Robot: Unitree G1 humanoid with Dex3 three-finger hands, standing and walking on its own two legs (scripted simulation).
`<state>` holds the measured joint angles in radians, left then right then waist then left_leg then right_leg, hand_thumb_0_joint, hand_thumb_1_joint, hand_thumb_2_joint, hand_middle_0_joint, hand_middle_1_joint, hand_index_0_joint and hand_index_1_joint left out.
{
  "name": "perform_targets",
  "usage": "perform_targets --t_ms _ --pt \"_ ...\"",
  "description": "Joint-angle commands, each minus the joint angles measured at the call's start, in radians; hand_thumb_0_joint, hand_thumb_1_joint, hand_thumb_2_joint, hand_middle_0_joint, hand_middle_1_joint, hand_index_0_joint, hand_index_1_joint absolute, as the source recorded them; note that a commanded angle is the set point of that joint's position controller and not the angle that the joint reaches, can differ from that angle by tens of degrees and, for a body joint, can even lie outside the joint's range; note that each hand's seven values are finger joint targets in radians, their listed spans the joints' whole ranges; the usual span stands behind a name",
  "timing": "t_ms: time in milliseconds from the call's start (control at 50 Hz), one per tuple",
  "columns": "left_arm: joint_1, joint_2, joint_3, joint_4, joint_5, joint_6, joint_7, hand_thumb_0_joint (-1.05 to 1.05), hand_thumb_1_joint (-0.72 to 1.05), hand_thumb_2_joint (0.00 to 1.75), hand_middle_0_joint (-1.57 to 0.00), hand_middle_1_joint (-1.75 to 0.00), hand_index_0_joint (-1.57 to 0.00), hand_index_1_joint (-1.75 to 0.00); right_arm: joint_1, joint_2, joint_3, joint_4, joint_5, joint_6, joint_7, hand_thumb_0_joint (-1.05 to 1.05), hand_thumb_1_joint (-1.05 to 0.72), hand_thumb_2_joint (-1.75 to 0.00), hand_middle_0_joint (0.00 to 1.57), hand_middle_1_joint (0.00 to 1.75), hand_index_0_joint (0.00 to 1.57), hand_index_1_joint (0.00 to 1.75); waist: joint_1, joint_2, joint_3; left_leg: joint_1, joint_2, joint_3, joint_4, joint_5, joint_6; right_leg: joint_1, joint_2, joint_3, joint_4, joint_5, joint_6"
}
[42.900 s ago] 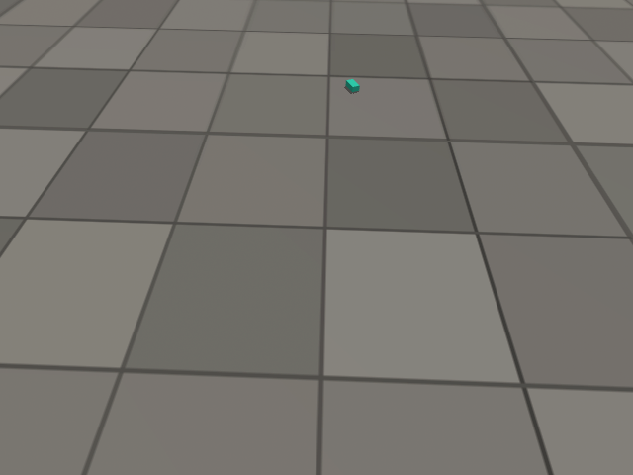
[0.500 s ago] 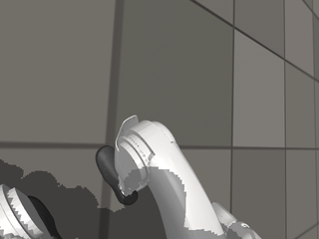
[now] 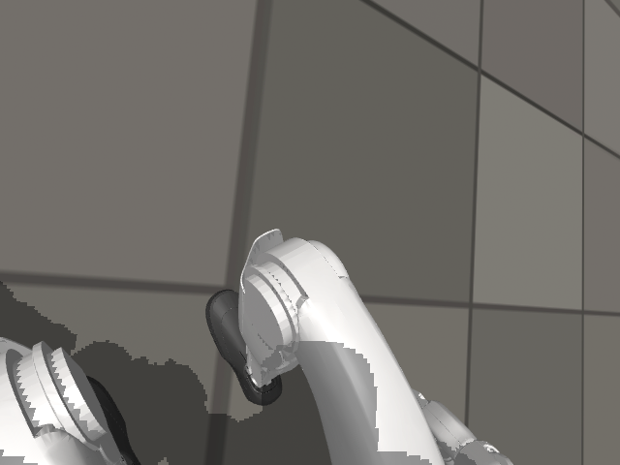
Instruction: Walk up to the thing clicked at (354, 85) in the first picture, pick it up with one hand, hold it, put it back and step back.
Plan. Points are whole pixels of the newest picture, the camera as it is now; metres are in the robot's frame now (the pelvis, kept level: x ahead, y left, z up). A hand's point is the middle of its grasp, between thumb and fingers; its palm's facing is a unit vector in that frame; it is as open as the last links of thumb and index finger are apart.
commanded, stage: settle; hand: left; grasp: from above
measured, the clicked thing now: out of the picture +0.52 +0.38 -0.26
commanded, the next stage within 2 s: lift in 0.46 s
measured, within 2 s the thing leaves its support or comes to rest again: neither
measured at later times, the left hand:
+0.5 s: hand out of the picture +0.50 +0.36 -0.15, palm faces -0.43 -0.08 -0.90, open 7.5 cm
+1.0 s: hand out of the picture +0.45 +0.36 -0.08, palm faces -0.46 -0.14 -0.88, open 7.5 cm
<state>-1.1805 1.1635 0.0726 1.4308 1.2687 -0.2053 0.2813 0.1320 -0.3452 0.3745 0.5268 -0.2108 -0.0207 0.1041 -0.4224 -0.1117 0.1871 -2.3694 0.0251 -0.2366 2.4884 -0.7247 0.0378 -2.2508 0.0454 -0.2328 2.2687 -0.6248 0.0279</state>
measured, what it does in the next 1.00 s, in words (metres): stands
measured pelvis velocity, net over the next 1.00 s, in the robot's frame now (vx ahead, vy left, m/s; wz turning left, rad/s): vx -0.01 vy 0.00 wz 0.13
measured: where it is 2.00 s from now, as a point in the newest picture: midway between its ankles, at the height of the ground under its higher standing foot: (188, 412)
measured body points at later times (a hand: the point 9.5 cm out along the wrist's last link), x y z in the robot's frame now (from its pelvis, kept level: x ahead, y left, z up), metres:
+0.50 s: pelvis -0.01 +0.00 +0.01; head +0.26 +0.13 +0.34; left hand +0.52 +0.36 -0.10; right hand +0.06 -0.27 -0.05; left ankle +0.06 +0.12 -0.29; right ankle +0.12 -0.11 -0.29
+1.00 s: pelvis -0.01 +0.00 +0.05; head +0.23 +0.12 +0.41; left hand +0.47 +0.37 -0.03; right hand +0.08 -0.27 -0.03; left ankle +0.06 +0.11 -0.29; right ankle +0.12 -0.11 -0.29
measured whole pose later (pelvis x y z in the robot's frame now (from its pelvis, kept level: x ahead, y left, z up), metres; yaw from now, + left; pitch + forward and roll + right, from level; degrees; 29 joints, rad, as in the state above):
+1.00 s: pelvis -0.01 +0.00 +0.05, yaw +8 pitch +36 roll -12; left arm -0.95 0.88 0.03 0.99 1.11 -0.23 -0.06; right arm 0.22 -0.32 0.15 0.52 -0.08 0.15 0.06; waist -0.27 0.01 -0.03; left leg -2.26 -0.01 -0.12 2.27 -0.65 0.04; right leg -2.17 0.00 -0.14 2.14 -0.61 0.01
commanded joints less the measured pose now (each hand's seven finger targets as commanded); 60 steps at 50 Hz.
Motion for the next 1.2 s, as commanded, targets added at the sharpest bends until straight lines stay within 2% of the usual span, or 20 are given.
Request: perform_targets --t_ms 0,80,140,240,320,340,360,440,560,620,680,700,780,800,900,940,1020,1080,1120,1180 --pt "-0.22 0.194 0.013 -0.208 -0.042 0.01 -0.025 0.0 0.79 0.24 -1.14 -0.24 -1.17 -0.22 0.232 -0.331 -0.134 0.013 0.013 0.044 -0.009 0.0 -0.9 -0.9 0.2 0.3 0.2 0.3 -0.036 0.647 -0.758 0.604 0.04 0.06 -0.242 0.415 -0.042 0.417 0.03 -0.027 -0.192 0.293 -0.077" --pt "-0.21 0.122 -0.022 -0.212 -0.064 0.007 -0.08 0.0 0.76 0.22 -1.12 -0.23 -1.15 -0.21 0.241 -0.331 -0.158 0.006 0.03 0.066 -0.013 0.0 -0.9 -0.9 0.2 0.3 0.2 0.3 -0.038 0.558 -0.681 0.518 0.026 0.07 -0.257 0.332 -0.035 0.395 0.029 -0.021 -0.21 0.239 -0.082" --pt "-0.256 0.108 -0.033 -0.279 -0.067 -0.005 -0.105 0.0 0.77 0.22 -1.12 -0.22 -1.15 -0.2 0.249 -0.324 -0.169 -0.001 0.04 0.079 -0.021 0.0 -0.9 -0.9 0.2 0.3 0.2 0.3 -0.028 0.552 -0.695 0.524 0.02 0.072 -0.27 0.293 -0.034 0.368 0.027 -0.018 -0.215 0.202 -0.083" --pt "-0.32 0.107 -0.029 -0.376 -0.06 -0.023 -0.11 0.0 0.78 0.22 -1.14 -0.2 -1.16 -0.18 0.259 -0.309 -0.191 -0.002 0.054 0.086 -0.023 0.0 -0.9 -0.9 0.2 0.3 0.2 0.3 -0.002 0.619 -0.783 0.616 0.012 0.078 -0.294 0.325 -0.042 0.345 0.021 -0.011 -0.204 0.222 -0.083" --pt "-0.29 0.095 -0.024 -0.288 -0.037 -0.004 -0.106 0.0 0.8 0.29 -1.19 -0.2 -1.19 -0.2 0.259 -0.307 -0.207 0.01 0.059 0.096 -0.026 0.0 -0.9 -0.9 0.2 0.3 0.2 0.3 0.007 0.621 -0.763 0.626 0.007 0.073 -0.308 0.3 -0.043 0.271 0.015 -0.006 -0.194 0.189 -0.089" --pt "-0.359 0.07 -0.04 -0.363 -0.041 -0.011 -0.106 0.0 0.82 0.27 -1.2 -0.18 -1.2 -0.18 0.253 -0.299 -0.207 -0.007 0.06 0.096 -0.024 0.0 -0.9 -0.9 0.2 0.3 0.2 0.3 -0.004 0.637 -0.771 0.622 0.004 0.08 -0.313 0.299 -0.042 0.281 0.013 -0.004 -0.201 0.2 -0.088" --pt "-0.341 0.085 -0.032 -0.347 -0.036 -0.002 -0.106 0.0 0.81 0.29 -1.2 -0.18 -1.2 -0.19 0.261 -0.291 -0.208 0.008 0.063 0.097 -0.024 0.0 -0.9 -0.9 0.2 0.3 0.2 0.3 0.015 0.633 -0.807 0.631 0.005 0.09 -0.315 0.295 -0.038 0.3 0.015 0.002 -0.2 0.201 -0.084" --pt "-0.337 0.067 -0.037 -0.335 -0.042 0.02 -0.114 0.0 0.83 0.29 -1.21 -0.18 -1.22 -0.19 0.256 -0.291 -0.221 -0.012 0.071 0.1 -0.03 0.0 -0.9 -0.9 0.2 0.3 0.2 0.3 0.022 0.613 -0.812 0.593 -0.006 0.108 -0.325 0.273 -0.032 0.308 0.01 0.013 -0.216 0.193 -0.086" --pt "-0.302 0.043 -0.044 -0.351 -0.083 0.054 -0.174 0.0 0.74 0.17 -1.14 -0.2 -1.16 -0.18 0.288 -0.268 -0.235 -0.012 0.081 0.117 -0.032 0.0 -0.91 -0.91 0.2 0.3 0.2 0.3 0.037 0.569 -0.887 0.6 -0.006 0.132 -0.336 0.321 -0.021 0.405 0.012 0.038 -0.244 0.235 -0.079" --pt "-0.298 0.036 -0.039 -0.398 -0.105 0.063 -0.219 0.0 0.76 0.13 -1.09 -0.14 -1.13 -0.1 0.295 -0.267 -0.246 -0.02 0.088 0.134 -0.037 0.0 -0.89 -0.89 0.2 0.3 0.2 0.3 0.048 0.563 -0.901 0.599 -0.01 0.134 -0.349 0.329 -0.023 0.413 0.008 0.043 -0.253 0.233 -0.087" --pt "-0.265 0.026 -0.029 -0.417 -0.131 0.054 -0.263 0.0 0.79 0.13 -1.11 -0.21 -1.16 -0.17 0.306 -0.268 -0.257 -0.028 0.097 0.146 -0.044 0.0 -0.9 -0.91 0.2 0.3 0.2 0.3 0.048 0.529 -0.883 0.595 -0.016 0.132 -0.363 0.306 -0.021 0.409 0.005 0.048 -0.276 0.205 -0.09" --pt "-0.256 0.044 -0.014 -0.449 -0.139 0.047 -0.272 0.0 0.8 0.12 -1.1 -0.24 -1.16 -0.18 0.307 -0.266 -0.262 -0.029 0.099 0.15 -0.047 0.0 -0.9 -0.91 0.2 0.3 0.2 0.3 0.071 0.536 -0.915 0.613 -0.017 0.137 -0.371 0.307 -0.022 0.425 0.003 0.053 -0.28 0.206 -0.089" --pt "-0.202 0.074 0.04 -0.489 -0.143 0.019 -0.301 0.0 0.82 0.18 -1.13 -0.24 -1.18 -0.2 0.294 -0.268 -0.279 -0.045 0.103 0.165 -0.056 0.0 -0.9 -0.91 0.2 0.3 0.2 0.3 0.094 0.523 -0.924 0.638 -0.022 0.141 -0.385 0.305 -0.022 0.427 0.0 0.067 -0.297 0.187 -0.099" --pt "-0.216 0.038 0.023 -0.54 -0.154 0.003 -0.308 0.0 0.81 0.18 -1.13 -0.23 -1.17 -0.19 0.284 -0.26 -0.281 -0.054 0.105 0.165 -0.057 0.0 -0.9 -0.91 0.2 0.3 0.2 0.3 0.095 0.55 -0.944 0.662 -0.026 0.142 -0.395 0.322 -0.027 0.431 -0.003 0.067 -0.301 0.199 -0.102" --pt "-0.162 0.045 0.056 -0.664 -0.185 -0.035 -0.302 0.0 0.84 0.18 -1.12 -0.29 -1.18 -0.22 0.281 -0.238 -0.317 -0.035 0.124 0.171 -0.07 0.0 -0.9 -0.91 0.2 0.3 0.2 0.3 0.159 0.608 -1.068 0.793 -0.031 0.154 -0.458 0.359 -0.029 0.44 -0.007 0.086 -0.325 0.22 -0.097" --pt "-0.132 -0.006 0.039 -0.643 -0.191 -0.035 -0.287 0.0 0.86 0.21 -1.14 -0.29 -1.2 -0.23 0.281 -0.234 -0.329 -0.023 0.128 0.174 -0.071 0.0 -0.9 -0.91 0.2 0.3 0.2 0.3 0.148 0.581 -1.029 0.796 -0.035 0.146 -0.48 0.344 -0.025 0.418 -0.009 0.086 -0.34 0.212 -0.098" --pt "-0.101 -0.063 0.012 -0.647 -0.203 -0.012 -0.257 0.0 0.86 0.22 -1.12 -0.32 -1.19 -0.26 0.268 -0.199 -0.342 -0.009 0.146 0.181 -0.071 0.0 -0.9 -0.91 0.2 0.3 0.2 0.3 0.169 0.526 -1.03 0.788 -0.031 0.156 -0.552 0.268 -0.006 0.444 -0.008 0.102 -0.385 0.175 -0.086" --pt "-0.027 -0.158 -0.045 -0.61 -0.22 0.012 -0.271 0.0 0.86 0.2 -1.1 -0.32 -1.17 -0.25 0.265 -0.185 -0.358 0.006 0.157 0.175 -0.075 0.0 -0.9 -0.9 0.2 0.3 0.2 0.3 0.176 0.46 -0.974 0.784 -0.027 0.157 -0.6 0.214 0.001 0.464 -0.007 0.108 -0.424 0.149 -0.084" --pt "-0.003 -0.153 -0.037 -0.659 -0.228 0.023 -0.282 0.0 0.86 0.15 -1.09 -0.31 -1.17 -0.23 0.254 -0.182 -0.377 0.004 0.171 0.173 -0.082 0.0 -0.9 -0.9 0.2 0.3 0.2 0.3 0.205 0.468 -0.994 0.828 -0.025 0.148 -0.656 0.196 0.0 0.481 -0.013 0.116 -0.441 0.145 -0.082" --pt "0.012 -0.197 -0.053 -0.725 -0.258 0.028 -0.299 0.0 0.84 0.14 -1.06 -0.31 -1.15 -0.22 0.241 -0.174 -0.394 0.002 0.187 0.163 -0.092 0.0 -0.9 -0.9 0.2 0.3 0.2 0.3 0.214 0.444 -1.008 0.879 -0.018 0.12 -0.727 0.151 -0.003 0.521 -0.013 0.119 -0.459 0.144 -0.076"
